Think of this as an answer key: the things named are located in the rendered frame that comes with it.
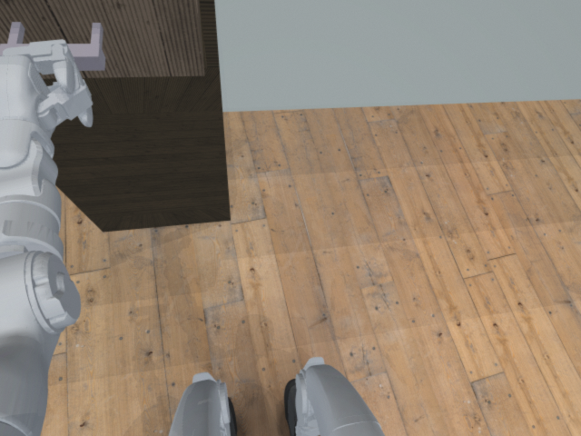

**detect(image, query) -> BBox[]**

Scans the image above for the left robot thigh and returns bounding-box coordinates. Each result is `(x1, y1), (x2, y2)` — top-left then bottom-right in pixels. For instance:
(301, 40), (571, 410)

(169, 379), (231, 436)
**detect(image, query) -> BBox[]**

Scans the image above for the right robot shin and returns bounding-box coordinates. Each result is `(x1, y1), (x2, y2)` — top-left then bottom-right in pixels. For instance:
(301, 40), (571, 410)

(295, 357), (325, 436)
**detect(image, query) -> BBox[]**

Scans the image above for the drawer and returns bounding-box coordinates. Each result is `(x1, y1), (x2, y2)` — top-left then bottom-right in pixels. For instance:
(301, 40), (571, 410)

(0, 0), (205, 79)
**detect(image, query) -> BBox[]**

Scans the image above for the cabinet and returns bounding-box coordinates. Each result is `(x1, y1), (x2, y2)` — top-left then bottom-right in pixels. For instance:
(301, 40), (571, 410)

(43, 0), (231, 232)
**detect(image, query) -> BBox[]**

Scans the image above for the left robot forearm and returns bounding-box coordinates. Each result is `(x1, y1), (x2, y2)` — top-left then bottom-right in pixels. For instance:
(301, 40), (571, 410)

(0, 119), (64, 262)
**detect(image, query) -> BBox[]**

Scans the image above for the left robot hand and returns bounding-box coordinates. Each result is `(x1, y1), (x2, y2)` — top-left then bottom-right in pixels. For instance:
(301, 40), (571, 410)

(0, 39), (93, 139)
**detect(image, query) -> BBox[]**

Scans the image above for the handle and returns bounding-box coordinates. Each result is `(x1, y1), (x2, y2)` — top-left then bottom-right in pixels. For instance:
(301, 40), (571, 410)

(0, 22), (105, 71)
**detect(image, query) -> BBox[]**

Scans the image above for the robot left upper arm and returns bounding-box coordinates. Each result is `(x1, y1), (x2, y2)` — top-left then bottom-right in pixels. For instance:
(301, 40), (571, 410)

(0, 251), (81, 436)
